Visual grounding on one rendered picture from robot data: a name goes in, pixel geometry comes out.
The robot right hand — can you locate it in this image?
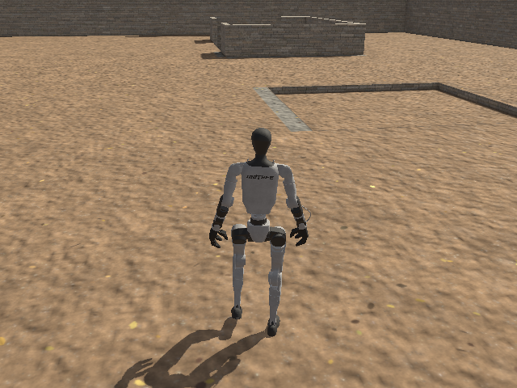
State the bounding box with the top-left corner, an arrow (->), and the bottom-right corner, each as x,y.
290,227 -> 309,246

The left robot shin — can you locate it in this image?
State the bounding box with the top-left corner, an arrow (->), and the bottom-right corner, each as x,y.
233,254 -> 244,309

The left robot forearm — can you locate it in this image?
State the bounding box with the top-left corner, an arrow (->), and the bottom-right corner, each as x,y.
212,195 -> 229,231

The right robot upper arm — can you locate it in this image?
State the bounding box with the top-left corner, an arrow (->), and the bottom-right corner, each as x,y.
277,163 -> 299,209

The left robot upper arm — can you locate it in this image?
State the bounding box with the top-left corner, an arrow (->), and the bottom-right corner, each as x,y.
221,162 -> 244,208

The robot torso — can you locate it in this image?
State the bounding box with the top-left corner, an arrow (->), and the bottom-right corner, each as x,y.
241,159 -> 279,243

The right robot forearm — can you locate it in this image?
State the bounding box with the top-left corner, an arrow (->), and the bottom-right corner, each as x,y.
291,196 -> 307,230

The robot left hand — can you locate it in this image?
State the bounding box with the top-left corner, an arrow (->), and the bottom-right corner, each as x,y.
209,228 -> 228,248

